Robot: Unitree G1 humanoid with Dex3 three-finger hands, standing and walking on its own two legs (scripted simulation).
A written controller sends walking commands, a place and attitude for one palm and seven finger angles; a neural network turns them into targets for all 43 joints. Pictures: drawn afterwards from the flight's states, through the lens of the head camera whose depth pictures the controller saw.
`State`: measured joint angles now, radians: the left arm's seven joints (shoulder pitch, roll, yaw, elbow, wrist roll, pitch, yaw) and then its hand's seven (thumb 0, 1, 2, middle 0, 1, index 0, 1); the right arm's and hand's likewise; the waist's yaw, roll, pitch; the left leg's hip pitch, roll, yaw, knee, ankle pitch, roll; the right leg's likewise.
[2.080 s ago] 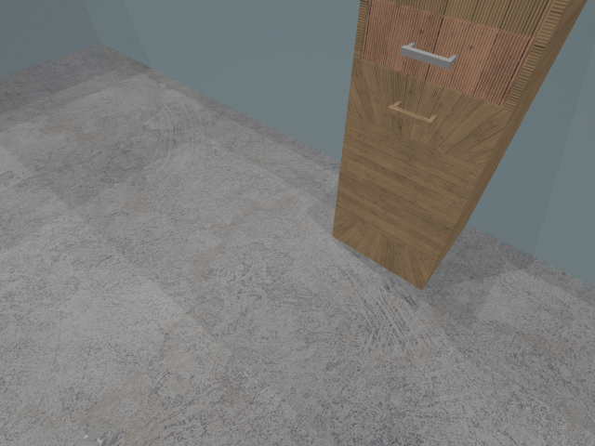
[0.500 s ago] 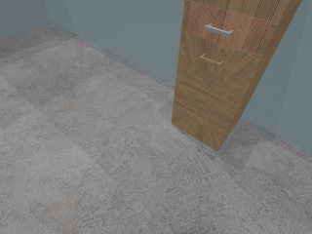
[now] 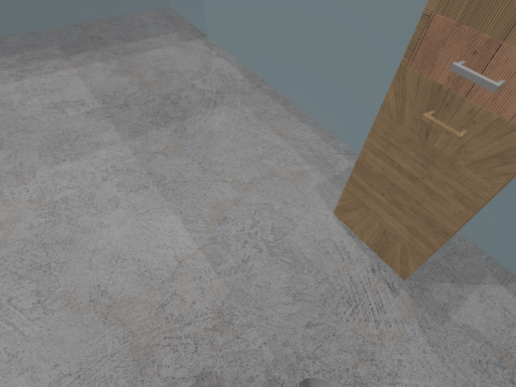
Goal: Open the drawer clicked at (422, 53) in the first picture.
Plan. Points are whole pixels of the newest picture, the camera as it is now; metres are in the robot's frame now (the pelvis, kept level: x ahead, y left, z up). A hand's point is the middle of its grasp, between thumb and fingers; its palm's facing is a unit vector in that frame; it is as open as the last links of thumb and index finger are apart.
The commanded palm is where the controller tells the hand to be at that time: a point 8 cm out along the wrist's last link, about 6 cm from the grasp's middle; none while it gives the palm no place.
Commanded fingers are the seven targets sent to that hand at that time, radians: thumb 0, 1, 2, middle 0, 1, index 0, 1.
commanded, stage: walk to a spot facing it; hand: left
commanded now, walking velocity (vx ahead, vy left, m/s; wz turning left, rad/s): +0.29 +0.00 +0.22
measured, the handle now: (477, 74) +0.82 -0.52 +0.10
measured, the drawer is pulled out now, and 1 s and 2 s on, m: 0.00 0.00 0.00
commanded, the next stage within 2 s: turn to face it in 0.14 s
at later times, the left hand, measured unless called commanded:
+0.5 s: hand (186, 345) +0.22 +0.13 -0.17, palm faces +0.10 -0.97 -0.20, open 7.3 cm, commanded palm none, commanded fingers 0.00 0.90 0.90 -0.20 -0.30 -0.20 -0.30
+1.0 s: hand (150, 303) +0.30 +0.22 -0.18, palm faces -0.15 -0.97 -0.21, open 7.4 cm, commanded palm none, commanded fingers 0.00 0.90 0.90 -0.20 -0.30 -0.20 -0.30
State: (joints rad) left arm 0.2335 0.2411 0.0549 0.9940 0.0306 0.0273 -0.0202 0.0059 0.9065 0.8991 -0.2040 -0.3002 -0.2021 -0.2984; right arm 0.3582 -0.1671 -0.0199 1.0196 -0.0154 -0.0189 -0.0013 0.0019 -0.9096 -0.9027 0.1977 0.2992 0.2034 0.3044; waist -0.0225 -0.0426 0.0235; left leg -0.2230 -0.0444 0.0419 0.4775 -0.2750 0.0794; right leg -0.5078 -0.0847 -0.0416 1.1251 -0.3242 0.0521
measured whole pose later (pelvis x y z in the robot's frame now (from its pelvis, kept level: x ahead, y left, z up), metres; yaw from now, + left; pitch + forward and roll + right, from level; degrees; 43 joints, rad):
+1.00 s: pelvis +0.20 +0.02 +0.00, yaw -15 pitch -1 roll -2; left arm 0.24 0.27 0.11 0.95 0.03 0.07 -0.02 0.00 0.91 0.90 -0.20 -0.30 -0.20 -0.30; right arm 0.13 -0.17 -0.03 0.91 -0.02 0.00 -0.03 0.00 -0.91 -0.90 0.20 0.30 0.20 0.30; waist 0.05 -0.05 0.07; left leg -0.22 0.07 0.18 0.48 -0.25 0.04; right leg -0.50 -0.01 -0.01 1.17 -0.41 0.07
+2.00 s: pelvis +0.19 +0.02 +0.00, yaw -47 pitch +0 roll -1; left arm 0.22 0.22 0.08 0.98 0.02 0.08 -0.01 0.00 0.91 0.90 -0.20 -0.30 -0.20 -0.30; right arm 0.23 -0.17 -0.04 0.96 -0.02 0.01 -0.03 0.00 -0.91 -0.90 0.20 0.30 0.20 0.30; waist 0.00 0.00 0.06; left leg -0.23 0.09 0.19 0.47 -0.24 0.02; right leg -0.37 -0.03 -0.04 0.86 -0.46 0.05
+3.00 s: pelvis +0.33 -0.19 -0.02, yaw -51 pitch -1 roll +1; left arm 0.15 0.16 0.06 1.03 0.03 -0.06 -0.01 0.00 0.92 0.90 -0.20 -0.30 -0.20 -0.30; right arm 0.38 -0.14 -0.05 1.15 -0.02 -0.01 -0.01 0.00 -0.91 -0.90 0.20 0.30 0.20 0.30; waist -0.03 0.05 0.05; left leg -0.18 0.10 0.13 0.76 -0.51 -0.01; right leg -0.36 -0.05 -0.15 0.63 -0.24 -0.04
